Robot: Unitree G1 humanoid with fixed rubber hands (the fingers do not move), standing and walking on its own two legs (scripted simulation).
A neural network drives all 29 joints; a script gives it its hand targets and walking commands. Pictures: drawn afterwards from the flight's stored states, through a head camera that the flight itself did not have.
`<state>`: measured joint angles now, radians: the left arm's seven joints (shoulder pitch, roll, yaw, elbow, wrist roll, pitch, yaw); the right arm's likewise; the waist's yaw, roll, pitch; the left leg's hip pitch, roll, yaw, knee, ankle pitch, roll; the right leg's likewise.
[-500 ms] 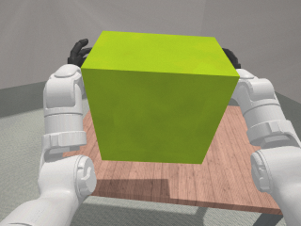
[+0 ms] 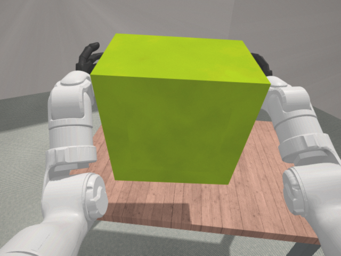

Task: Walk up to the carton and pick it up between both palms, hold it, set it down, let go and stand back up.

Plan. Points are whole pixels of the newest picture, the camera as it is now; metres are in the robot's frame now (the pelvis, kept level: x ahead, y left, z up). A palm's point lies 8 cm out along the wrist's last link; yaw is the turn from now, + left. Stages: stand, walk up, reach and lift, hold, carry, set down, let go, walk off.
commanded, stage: hold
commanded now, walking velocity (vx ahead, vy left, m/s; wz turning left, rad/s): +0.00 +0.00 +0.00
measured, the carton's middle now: (175, 113) +0.37 +0.01 +0.21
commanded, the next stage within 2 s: none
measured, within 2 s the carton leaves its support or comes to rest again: neither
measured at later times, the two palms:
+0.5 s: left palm (88, 81) +0.35 +0.19 +0.30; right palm (263, 87) +0.37 -0.18 +0.28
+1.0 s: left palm (85, 77) +0.36 +0.20 +0.30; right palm (262, 84) +0.37 -0.18 +0.29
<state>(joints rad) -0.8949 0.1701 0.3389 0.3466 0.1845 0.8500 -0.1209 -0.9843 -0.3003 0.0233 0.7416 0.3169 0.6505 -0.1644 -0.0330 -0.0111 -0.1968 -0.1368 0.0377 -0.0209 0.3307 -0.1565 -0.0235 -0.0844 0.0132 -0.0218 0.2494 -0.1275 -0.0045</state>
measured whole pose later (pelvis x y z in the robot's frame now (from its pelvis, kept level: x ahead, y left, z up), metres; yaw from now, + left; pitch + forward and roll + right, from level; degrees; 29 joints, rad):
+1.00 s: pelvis +0.00 +0.00 +0.00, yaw +0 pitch -2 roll -1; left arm -0.91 0.18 0.34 0.37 0.18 0.84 -0.12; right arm -0.99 -0.30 0.02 0.75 0.31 0.65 -0.16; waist -0.03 -0.02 -0.20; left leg -0.14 0.04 -0.02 0.33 -0.15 -0.02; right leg -0.09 0.01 -0.02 0.25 -0.13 0.00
